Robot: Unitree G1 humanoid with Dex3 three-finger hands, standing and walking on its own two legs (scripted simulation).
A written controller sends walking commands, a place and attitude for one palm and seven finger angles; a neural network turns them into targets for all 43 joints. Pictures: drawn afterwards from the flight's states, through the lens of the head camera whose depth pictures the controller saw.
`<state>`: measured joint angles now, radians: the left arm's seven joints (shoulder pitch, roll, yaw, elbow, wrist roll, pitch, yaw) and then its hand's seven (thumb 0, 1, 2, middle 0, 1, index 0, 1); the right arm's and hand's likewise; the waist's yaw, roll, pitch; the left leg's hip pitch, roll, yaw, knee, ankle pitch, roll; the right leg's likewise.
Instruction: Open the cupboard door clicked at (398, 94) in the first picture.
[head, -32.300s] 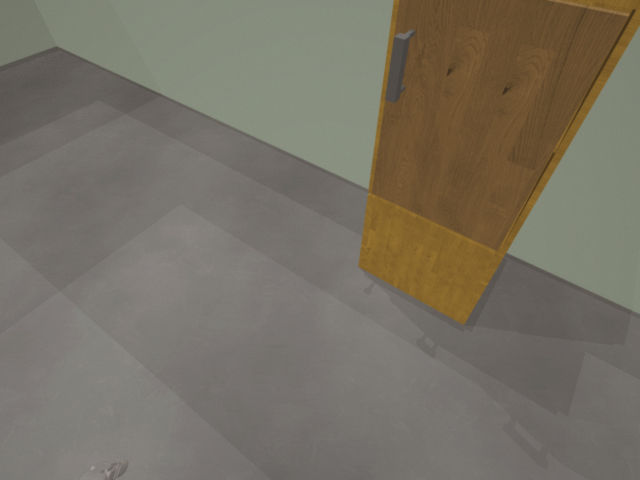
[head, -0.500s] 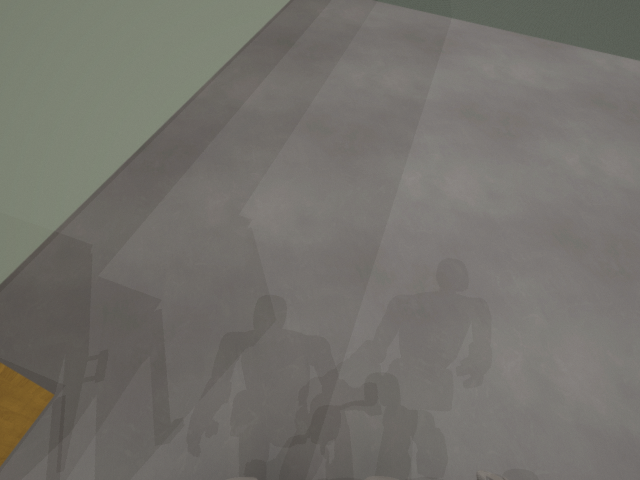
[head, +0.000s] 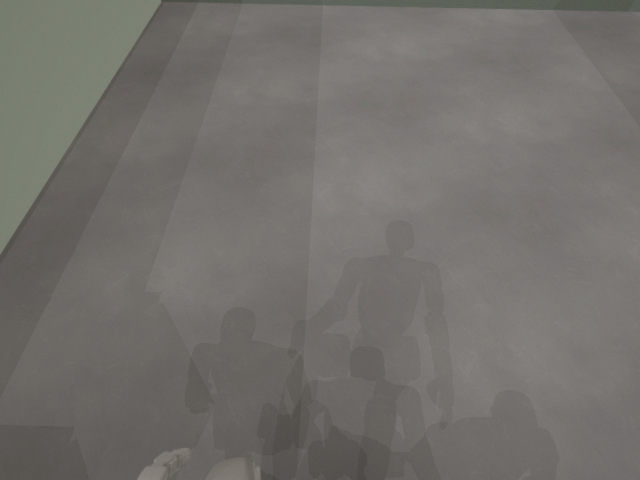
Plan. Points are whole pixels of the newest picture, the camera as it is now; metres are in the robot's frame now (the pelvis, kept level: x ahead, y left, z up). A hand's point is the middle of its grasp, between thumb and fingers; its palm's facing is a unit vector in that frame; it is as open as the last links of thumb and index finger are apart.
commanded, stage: walk to a spot facing it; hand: left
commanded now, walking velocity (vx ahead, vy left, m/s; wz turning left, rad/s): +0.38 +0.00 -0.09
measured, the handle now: out of the picture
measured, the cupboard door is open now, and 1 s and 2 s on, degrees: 37 37 37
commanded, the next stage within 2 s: turn to face it in 0.44 s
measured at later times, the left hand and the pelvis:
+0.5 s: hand (189, 389) +0.27 +0.21 -0.17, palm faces -0.02 -0.99 -0.15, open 7.4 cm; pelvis +0.24 +0.03 +0.01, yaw -6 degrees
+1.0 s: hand (227, 281) +0.49 +0.18 -0.20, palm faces +0.10 -0.99 -0.13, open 7.2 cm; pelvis +0.39 +0.00 -0.02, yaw +5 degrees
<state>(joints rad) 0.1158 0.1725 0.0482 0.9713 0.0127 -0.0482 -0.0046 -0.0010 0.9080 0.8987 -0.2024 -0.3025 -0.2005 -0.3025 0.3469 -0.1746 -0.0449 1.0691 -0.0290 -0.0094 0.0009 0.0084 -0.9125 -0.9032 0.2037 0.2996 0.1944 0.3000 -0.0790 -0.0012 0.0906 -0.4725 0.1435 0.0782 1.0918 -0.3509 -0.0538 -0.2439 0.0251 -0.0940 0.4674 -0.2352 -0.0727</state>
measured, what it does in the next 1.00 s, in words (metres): walks ahead: left foot, then right foot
